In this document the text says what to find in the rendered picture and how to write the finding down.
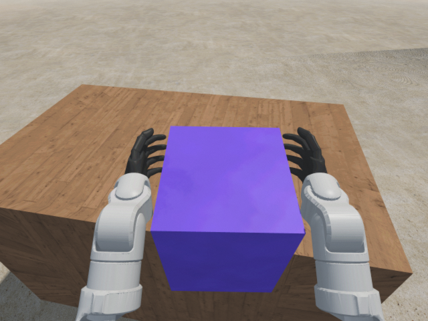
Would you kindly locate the carton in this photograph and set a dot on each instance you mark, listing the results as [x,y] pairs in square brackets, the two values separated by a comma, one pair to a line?
[226,217]

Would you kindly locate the robot right hand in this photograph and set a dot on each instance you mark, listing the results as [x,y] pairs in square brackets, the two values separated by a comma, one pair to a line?
[311,160]

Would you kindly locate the pedestal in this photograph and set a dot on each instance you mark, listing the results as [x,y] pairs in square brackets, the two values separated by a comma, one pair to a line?
[57,172]

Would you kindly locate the right robot forearm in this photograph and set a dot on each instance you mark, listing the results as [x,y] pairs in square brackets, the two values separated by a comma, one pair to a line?
[344,284]

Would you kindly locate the robot left hand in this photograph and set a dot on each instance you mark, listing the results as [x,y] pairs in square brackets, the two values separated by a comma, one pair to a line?
[138,161]

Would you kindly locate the left robot forearm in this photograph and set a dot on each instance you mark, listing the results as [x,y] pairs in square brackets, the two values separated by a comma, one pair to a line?
[113,287]

